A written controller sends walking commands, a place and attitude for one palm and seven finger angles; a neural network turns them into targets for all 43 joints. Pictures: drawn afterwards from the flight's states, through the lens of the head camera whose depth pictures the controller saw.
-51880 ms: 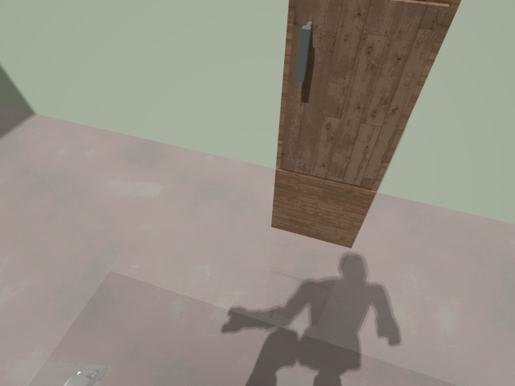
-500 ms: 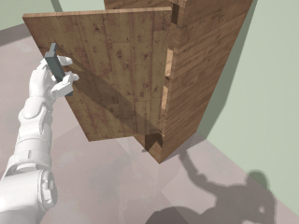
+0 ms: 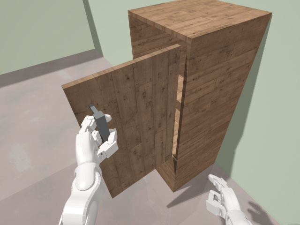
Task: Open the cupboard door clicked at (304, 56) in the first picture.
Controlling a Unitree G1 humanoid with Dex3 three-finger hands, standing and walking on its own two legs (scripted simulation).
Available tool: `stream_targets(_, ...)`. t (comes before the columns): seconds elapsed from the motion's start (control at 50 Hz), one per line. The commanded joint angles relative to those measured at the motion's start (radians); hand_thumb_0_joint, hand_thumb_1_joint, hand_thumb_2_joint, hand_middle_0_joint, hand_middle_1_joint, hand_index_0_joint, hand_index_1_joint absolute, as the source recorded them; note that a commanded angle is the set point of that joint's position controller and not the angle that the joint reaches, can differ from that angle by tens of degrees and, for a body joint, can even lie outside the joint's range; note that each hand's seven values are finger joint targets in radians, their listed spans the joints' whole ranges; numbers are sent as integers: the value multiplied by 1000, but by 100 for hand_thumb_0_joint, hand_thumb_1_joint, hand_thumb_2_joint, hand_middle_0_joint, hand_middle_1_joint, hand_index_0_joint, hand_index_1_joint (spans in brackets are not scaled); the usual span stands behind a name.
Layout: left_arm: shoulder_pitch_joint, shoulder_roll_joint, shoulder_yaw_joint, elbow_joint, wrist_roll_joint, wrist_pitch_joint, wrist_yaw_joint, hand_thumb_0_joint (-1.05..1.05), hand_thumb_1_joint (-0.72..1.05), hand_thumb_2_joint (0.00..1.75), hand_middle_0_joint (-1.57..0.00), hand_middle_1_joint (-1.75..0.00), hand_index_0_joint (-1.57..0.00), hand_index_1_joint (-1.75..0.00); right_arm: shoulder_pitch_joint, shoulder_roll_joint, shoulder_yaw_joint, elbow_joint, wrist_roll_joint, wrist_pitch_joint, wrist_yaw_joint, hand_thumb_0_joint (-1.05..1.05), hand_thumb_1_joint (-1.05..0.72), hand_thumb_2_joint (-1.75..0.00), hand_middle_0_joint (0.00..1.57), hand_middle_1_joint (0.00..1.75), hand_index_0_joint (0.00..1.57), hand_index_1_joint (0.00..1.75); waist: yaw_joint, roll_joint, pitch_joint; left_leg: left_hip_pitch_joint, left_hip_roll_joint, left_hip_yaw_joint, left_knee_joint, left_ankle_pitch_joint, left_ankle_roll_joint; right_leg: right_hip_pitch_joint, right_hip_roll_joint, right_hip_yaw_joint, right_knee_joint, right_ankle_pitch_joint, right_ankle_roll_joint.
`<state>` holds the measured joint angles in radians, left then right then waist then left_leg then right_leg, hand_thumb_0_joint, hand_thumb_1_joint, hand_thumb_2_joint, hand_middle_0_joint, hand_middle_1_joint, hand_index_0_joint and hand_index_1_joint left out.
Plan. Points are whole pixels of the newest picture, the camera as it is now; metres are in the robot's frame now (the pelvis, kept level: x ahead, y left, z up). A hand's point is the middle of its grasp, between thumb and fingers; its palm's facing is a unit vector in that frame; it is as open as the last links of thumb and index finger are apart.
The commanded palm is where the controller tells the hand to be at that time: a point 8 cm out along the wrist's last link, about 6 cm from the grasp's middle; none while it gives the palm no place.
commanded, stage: pull the door open along its arc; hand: left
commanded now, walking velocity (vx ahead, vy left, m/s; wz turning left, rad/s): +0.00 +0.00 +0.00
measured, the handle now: (101, 128) +0.33 +0.15 +0.12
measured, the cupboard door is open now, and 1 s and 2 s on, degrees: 93 97 100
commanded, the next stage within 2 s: open thumb and fingers to let go in 0.22 s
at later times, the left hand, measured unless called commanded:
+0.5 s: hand (124, 144) +0.28 +0.08 +0.12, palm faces +0.39 -0.92 +0.01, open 6.4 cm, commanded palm +0.23 +0.13 +0.12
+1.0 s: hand (120, 143) +0.28 +0.09 +0.13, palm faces +0.34 -0.94 +0.00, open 14.3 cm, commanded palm +0.23 +0.12 +0.12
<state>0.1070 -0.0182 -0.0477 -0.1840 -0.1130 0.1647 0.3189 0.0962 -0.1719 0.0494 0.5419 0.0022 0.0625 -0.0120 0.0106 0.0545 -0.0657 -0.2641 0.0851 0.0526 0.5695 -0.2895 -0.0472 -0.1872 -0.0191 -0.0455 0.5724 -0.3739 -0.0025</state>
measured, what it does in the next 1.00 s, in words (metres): stands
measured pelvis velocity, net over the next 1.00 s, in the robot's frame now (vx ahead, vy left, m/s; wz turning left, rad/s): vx -0.02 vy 0.02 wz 0.04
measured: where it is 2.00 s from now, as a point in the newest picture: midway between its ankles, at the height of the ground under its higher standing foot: outside the picture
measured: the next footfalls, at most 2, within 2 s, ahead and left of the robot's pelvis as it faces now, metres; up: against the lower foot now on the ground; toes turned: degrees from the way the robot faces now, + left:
none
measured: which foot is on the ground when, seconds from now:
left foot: down 0.00-1.00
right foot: down 0.00-1.00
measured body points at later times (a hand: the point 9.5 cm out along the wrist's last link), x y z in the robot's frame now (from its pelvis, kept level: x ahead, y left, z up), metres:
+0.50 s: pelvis +0.00 -0.02 +0.00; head -0.02 -0.05 +0.45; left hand +0.25 +0.13 +0.12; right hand +0.18 -0.23 -0.11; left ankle +0.01 +0.15 -0.73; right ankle -0.04 -0.11 -0.73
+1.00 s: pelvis -0.02 +0.02 +0.00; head -0.04 +0.01 +0.45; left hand +0.26 +0.14 +0.13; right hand +0.19 -0.17 -0.09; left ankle +0.01 +0.15 -0.73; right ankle -0.04 -0.11 -0.73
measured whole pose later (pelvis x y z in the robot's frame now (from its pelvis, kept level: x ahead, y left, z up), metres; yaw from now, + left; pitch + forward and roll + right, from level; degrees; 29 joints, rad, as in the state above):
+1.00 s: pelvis -0.02 +0.02 +0.00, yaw +2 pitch -4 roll -1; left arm -0.06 -0.11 -0.26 -0.06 0.05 0.19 0.55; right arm 0.09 -0.16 0.04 0.63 -0.03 0.11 0.00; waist 0.03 0.04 0.00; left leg -0.26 0.05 0.01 0.60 -0.27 -0.02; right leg -0.15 -0.05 -0.07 0.57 -0.35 0.02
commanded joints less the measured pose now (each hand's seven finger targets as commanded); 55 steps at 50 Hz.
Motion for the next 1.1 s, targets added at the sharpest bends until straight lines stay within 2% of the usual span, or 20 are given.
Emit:
stream_targets(0.0, -102, 92, 139, -258, 82, -37, 156, 0, 90, 90, -40, -135, -40, -135, -105, -85, -40, -123, -26, 2, -17, 0, -90, -90, 20, 30, 20, 30, 47, -115, -106, 104, -78, 7, -23, 294, 57, 42, 12, 7, -120, 492, 1)
stream_targets(0.1, -71, 48, 48, -303, 129, -48, 150, 0, 90, 90, -40, -135, -40, -135, -114, -81, -43, -125, -39, 24, -17, 0, -90, -90, 20, 30, 20, 30, 44, -97, -109, 122, -78, -4, -22, 307, 57, 53, -2, 23, -117, 550, 3)
stream_targets(0.2, -46, -67, -104, -330, 122, -77, 119, 0, 90, 90, -40, -135, -40, -135, -122, -81, -48, -135, -41, 6, -9, 0, -90, -90, 20, 30, 20, 30, 24, -138, -86, 128, -74, -24, -7, 305, 61, 32, -10, 14, -105, 578, 12)
stream_targets(0.24, -55, -100, -154, -369, 126, -90, 126, 0, 90, 90, -40, -135, -40, -135, -122, -84, -52, -138, -43, -11, -3, 0, -90, -90, 20, 30, 20, 30, 19, -132, -109, 136, -78, -30, 3, 302, 64, 28, -16, 12, -95, 581, 15)
stream_targets(0.28, -129, -63, -126, -328, 141, -98, 145, 0, 90, 90, -40, -135, -40, -135, -118, -89, -54, -116, -47, -18, -10, 0, -90, -90, 20, 30, 20, 30, 13, -167, -96, 125, -82, -36, 9, 279, 64, 15, -22, 22, -104, 552, 18)
stream_targets(0.3, -223, -31, -110, -291, 156, -101, 157, 0, 90, 90, -40, -135, -40, -135, -111, -91, -51, -94, -47, -18, -17, 0, -90, -90, 20, 30, 20, 30, -3, -178, -69, 122, -83, -41, 11, 261, 66, -10, -26, 32, -120, 503, 18)
stream_targets(0.32, -228, -22, -87, -278, 157, -104, 167, 0, 83, 87, -40, -134, -40, -134, -119, -89, -56, -97, -50, -22, -23, 0, -90, -90, 20, 30, 20, 30, 15, -175, -87, 121, -87, -40, 11, 247, 66, -5, -28, 37, -125, 468, 16)
stream_targets(0.38, -265, -46, -98, -229, 142, -111, 164, 0, 62, 78, -38, -132, -38, -132, -133, -82, -49, -82, -46, -23, -34, 0, -90, -90, 20, 30, 20, 30, 17, -159, -79, 125, -94, -37, 5, 227, 67, -9, -33, 42, -148, 403, 10)
stream_targets(0.4, -283, -50, -101, -213, 134, -116, 158, 0, 55, 75, -38, -131, -38, -131, -126, -82, -52, -75, -44, -27, -36, 0, -90, -90, 20, 30, 20, 30, 18, -184, -88, 131, -92, -41, 0, 227, 66, -4, -33, 41, -155, 390, 11)
stream_targets(0.46, -260, -60, -88, -196, 104, -124, 140, 0, 34, 66, -36, -129, -36, -129, -131, -83, -51, -74, -45, -35, -41, 0, -90, -90, 20, 30, 20, 30, 33, -163, -118, 143, -93, -37, -11, 246, 65, 25, -31, 34, -145, 445, 14)
stream_targets(0.54, -267, -86, -123, -195, 126, -121, 139, 0, 6, 54, -34, -126, -34, -126, -119, -82, -52, -76, -43, -34, -30, 0, -90, -90, 20, 30, 20, 30, 29, -131, -119, 154, -86, -33, -22, 277, 64, 21, -21, 9, -122, 464, 3)
stream_targets(0.58, -267, -91, -126, -186, 135, -113, 144, 0, -8, 48, -33, -124, -33, -124, -117, -84, -54, -77, -44, -33, -26, 0, -90, -90, 20, 30, 20, 30, 26, -150, -110, 153, -85, -32, -21, 278, 64, 16, -18, 4, -124, 459, 3)
stream_targets(0.62, -286, -85, -124, -170, 141, -104, 150, 0, -22, 42, -32, -123, -32, -123, -125, -86, -52, -78, -42, -26, -24, 0, -90, -90, 20, 30, 20, 30, 23, -168, -86, 146, -84, -35, -28, 260, 65, 3, -15, -1, -138, 408, -1)
stream_targets(0.7, -313, -98, -137, -151, 163, -81, 169, 0, -50, 30, -30, -120, -30, -120, -134, -82, -52, -79, -44, -19, -24, 0, -90, -90, 20, 30, 20, 30, 28, -147, -78, 155, -85, -34, -25, 252, 65, -14, -8, -7, -147, 354, -11)
stream_targets(0.74, -373, -128, -166, -159, 175, -73, 185, 0, -50, 30, -30, -120, -30, -120, -143, -80, -49, -80, -43, -12, -19, 0, -90, -90, 20, 30, 20, 30, 17, -123, -86, 164, -81, -39, -28, 251, 63, -26, -3, -16, -133, 329, -19)
stream_targets(0.82, -407, -166, -196, -142, 184, -56, 217, 0, -50, 30, -27, -100, -27, -100, -145, -76, -49, -78, -42, -4, -7, 0, -90, -90, 20, 30, 20, 30, 17, -81, -102, 164, -76, -49, -34, 239, 56, -35, 6, -33, -117, 284, -30)
stream_targets(0.9, -413, -194, -210, -96, 185, -35, 240, 0, -50, 30, -23, -80, -23, -80, -155, -75, -46, -72, -40, 5, 2, 0, -90, -90, 20, 30, 20, 30, 22, -89, -89, 146, -67, -60, -42, 220, 49, -44, 16, -48, -109, 244, -37)
stream_targets(0.98, -466, -225, -232, -89, 190, -28, 264, 0, -50, 30, -20, -60, -20, -60, -165, -74, -49, -71, -41, 9, 11, 0, -90, -90, 20, 30, 20, 30, 21, -72, -116, 142, -65, -67, -43, 206, 46, -51, 21, -54, -89, 221, -43)
stream_targets(1.0, -451, -221, -228, -79, 192, -26, 268, 0, -50, 30, -19, -55, -19, -55, -163, -75, -48, -67, -40, 12, 14, 0, -90, -90, 20, 30, 20, 30, 23, -93, -120, 135, -61, -74, -49, 204, 43, -45, 24, -60, -88, 215, -45)
stream_targets(1.08, -483, -254, -257, -75, 197, -19, 287, 0, -50, 30, -16, -35, -16, -35, -172, -72, -49, -65, -41, 13, 24, 0, -90, -90, 20, 30, 20, 30, 22, -65, -135, 132, -59, -74, -43, 195, 39, -56, 26, -62, -73, 207, -47)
